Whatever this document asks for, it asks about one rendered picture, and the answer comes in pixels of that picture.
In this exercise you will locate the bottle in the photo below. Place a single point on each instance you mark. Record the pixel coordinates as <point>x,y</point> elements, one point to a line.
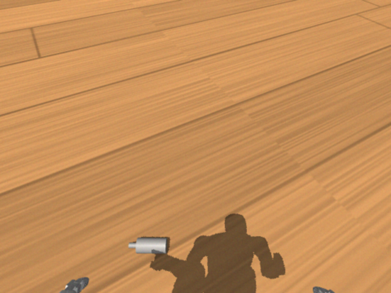
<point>149,245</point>

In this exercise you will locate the left robot hand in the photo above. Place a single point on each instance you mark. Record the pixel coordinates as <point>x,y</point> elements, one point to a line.
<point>76,286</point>

